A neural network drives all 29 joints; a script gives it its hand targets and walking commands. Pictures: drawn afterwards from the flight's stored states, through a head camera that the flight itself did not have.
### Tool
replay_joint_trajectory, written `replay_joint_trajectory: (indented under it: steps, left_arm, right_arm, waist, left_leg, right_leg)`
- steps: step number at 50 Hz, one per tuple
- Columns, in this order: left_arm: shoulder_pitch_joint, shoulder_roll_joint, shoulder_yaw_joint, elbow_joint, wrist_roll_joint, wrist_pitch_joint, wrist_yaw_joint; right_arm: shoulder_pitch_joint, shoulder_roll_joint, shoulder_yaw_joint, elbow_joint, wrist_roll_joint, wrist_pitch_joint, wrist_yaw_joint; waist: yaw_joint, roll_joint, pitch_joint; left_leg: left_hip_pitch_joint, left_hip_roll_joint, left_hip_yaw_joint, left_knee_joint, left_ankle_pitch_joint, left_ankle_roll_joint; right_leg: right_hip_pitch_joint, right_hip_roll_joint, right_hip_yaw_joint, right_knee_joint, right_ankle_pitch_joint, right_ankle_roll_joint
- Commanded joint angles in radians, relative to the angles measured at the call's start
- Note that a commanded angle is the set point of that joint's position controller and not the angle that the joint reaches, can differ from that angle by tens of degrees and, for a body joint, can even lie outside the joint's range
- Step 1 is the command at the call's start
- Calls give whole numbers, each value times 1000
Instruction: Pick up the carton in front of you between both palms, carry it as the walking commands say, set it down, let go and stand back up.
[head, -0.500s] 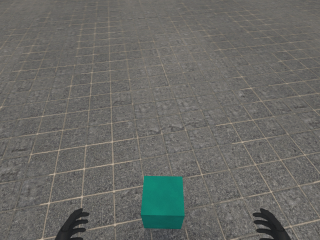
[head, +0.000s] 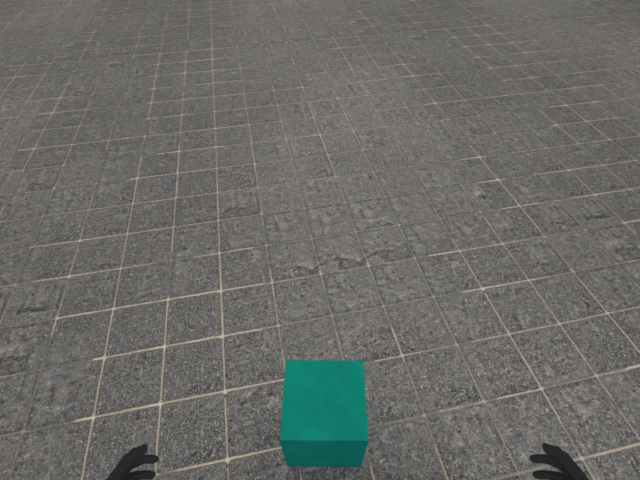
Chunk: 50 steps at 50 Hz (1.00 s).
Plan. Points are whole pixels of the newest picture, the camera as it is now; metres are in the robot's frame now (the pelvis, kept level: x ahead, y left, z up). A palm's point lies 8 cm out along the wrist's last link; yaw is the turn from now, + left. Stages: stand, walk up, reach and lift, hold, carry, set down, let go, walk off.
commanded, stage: stand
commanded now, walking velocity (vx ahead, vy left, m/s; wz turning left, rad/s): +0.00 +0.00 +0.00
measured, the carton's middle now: (324, 414) +0.42 +0.02 -0.65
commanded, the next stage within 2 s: none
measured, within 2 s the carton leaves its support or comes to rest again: neither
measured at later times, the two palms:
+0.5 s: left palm out of the picture +0.08 +0.30 -0.09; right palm out of the picture +0.09 -0.30 -0.09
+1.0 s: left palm out of the picture +0.06 +0.31 -0.10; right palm out of the picture +0.07 -0.31 -0.09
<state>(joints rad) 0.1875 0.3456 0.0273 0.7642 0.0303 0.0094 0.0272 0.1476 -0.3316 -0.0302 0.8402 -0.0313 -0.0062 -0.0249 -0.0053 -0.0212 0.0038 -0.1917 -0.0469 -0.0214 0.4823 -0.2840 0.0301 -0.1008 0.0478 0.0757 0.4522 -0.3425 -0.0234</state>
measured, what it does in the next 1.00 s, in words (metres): stands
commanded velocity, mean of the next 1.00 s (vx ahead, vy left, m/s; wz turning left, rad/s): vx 0.00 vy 0.00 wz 0.00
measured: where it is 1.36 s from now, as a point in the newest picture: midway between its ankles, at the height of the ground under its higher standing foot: outside the picture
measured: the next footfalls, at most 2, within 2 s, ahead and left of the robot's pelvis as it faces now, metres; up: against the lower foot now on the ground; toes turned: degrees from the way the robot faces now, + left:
none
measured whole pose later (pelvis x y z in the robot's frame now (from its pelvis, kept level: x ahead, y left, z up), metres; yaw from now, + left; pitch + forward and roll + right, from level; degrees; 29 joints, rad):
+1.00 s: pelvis -0.03 +0.00 +0.01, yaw +0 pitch -2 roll +0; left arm 0.15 0.38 0.01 0.99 0.02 -0.01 0.02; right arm 0.11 -0.37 -0.01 1.04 -0.02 -0.02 -0.02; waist 0.00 -0.01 0.02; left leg -0.14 -0.04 -0.03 0.35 -0.17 0.03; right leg -0.05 0.04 0.07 0.33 -0.24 -0.02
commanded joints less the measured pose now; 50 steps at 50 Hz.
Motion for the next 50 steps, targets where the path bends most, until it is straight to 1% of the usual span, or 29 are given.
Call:
replay_joint_trajectory:
  steps: [1, 27, 36, 50]
  left_arm:
    - [-23, 149, 35, -42, -1, -15, 4]
    - [-56, 178, 24, 110, -9, -26, -5]
    - [-61, 185, 20, 146, -11, -28, -7]
    - [-73, 195, 16, 182, -14, -28, -8]
  right_arm:
    - [-35, -163, -34, -42, 2, -14, -5]
    - [-70, -196, -16, 94, 9, -19, 2]
    - [-76, -204, -12, 126, 12, -21, 3]
    - [-85, -213, -8, 157, 16, -22, 4]
  waist:
    - [2, 14, -61]
    - [0, 19, -6]
    - [0, 19, -3]
    - [1, 20, -4]
  left_leg:
    - [106, 129, -114, -36, 400, -2]
    - [100, 144, -135, -141, 251, 1]
    - [99, 148, -141, -158, 237, 2]
    - [105, 151, -144, -173, 248, 5]
  right_leg:
    - [-50, -117, 76, -52, 390, 15]
    - [-39, -130, 103, -155, 245, 5]
    - [-33, -133, 104, -167, 233, 4]
    - [-22, -139, 102, -177, 241, 2]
